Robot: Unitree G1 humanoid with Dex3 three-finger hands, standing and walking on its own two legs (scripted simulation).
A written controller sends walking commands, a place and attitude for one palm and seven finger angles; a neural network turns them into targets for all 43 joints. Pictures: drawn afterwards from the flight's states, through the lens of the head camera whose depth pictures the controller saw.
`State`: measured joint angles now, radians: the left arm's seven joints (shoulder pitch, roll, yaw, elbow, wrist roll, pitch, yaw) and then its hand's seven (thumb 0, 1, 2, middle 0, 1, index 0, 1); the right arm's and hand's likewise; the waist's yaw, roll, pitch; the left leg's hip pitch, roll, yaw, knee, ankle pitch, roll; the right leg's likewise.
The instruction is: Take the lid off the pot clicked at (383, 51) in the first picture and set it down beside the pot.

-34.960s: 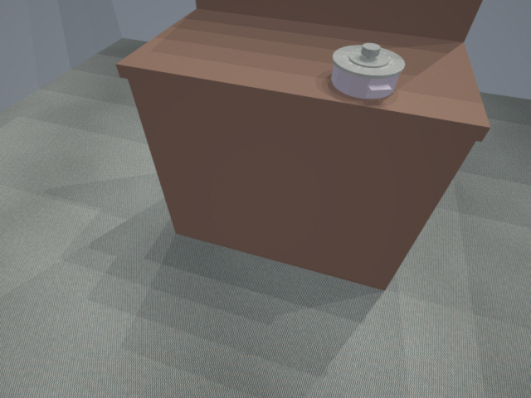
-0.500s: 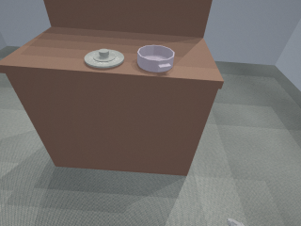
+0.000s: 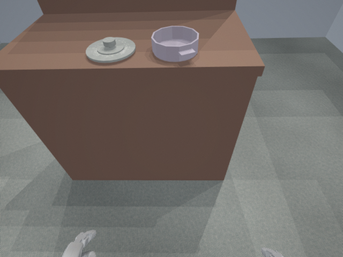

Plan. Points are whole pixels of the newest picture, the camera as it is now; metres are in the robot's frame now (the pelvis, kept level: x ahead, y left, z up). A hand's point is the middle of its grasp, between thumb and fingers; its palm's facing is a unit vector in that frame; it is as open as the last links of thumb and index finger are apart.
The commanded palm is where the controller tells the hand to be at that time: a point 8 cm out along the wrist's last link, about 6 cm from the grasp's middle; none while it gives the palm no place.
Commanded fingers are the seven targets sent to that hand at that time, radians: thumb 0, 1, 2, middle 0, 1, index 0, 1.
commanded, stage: let the arm hang, fingers relaxed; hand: left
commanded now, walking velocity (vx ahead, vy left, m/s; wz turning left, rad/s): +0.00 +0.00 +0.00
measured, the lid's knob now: (109, 42) +0.79 +0.24 +0.14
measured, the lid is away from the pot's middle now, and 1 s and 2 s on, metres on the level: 0.24 0.24 0.24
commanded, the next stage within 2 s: look to check the result in 1.08 s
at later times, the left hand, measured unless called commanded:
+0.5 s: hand out of the picture +0.04 +0.17 -0.14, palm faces +0.00 -0.97 -0.24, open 7.3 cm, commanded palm none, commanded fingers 0.00 0.90 0.90 -0.20 -0.30 -0.20 -0.30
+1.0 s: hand out of the picture +0.06 +0.16 -0.15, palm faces +0.04 -0.98 -0.21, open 7.2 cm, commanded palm none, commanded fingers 0.00 0.90 0.90 -0.20 -0.30 -0.20 -0.30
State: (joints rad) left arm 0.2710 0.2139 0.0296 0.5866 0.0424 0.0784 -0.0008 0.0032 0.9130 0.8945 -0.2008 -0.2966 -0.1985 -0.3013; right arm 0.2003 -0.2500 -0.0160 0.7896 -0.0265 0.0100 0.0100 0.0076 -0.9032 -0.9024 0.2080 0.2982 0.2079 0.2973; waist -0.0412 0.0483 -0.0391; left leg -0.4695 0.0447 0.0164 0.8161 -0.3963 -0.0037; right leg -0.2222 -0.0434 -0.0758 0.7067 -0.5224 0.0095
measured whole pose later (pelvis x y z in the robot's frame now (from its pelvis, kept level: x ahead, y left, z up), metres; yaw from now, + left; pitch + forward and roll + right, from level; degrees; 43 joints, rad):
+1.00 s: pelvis +0.05 -0.02 +0.03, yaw +1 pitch +0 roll +0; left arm 0.23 0.15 0.02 1.16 0.00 0.01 0.04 0.00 0.93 0.89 -0.20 -0.30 -0.20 -0.30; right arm 0.28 -0.14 -0.04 1.11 -0.01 0.02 -0.05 0.00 -0.91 -0.90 0.20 0.30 0.20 0.30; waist -0.03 0.01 0.03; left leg -0.17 0.05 0.04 0.47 -0.28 -0.03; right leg -0.09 0.02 0.01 0.42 -0.32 -0.01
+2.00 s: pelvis +0.03 -0.01 +0.03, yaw +1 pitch -1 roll +0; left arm 0.27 0.12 0.02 1.17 0.01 0.00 0.04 0.00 0.92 0.89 -0.20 -0.30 -0.20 -0.30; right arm 0.31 -0.12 -0.03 1.13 -0.01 0.02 -0.04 0.00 -0.91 -0.90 0.20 0.30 0.20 0.30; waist -0.03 0.01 0.03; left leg -0.19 0.04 0.04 0.46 -0.25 -0.01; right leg -0.11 0.00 0.01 0.42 -0.29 0.00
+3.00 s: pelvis +0.04 -0.02 +0.03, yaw +2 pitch -1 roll +0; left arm 0.27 0.12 0.02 1.16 0.01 0.00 0.04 0.00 0.92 0.89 -0.20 -0.30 -0.20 -0.30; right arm 0.30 -0.12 -0.03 1.13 -0.01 0.02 -0.05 0.00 -0.91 -0.90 0.20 0.30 0.20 0.30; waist -0.03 0.01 0.03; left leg -0.18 0.04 0.02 0.45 -0.25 -0.02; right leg -0.10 0.01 -0.01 0.41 -0.30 -0.01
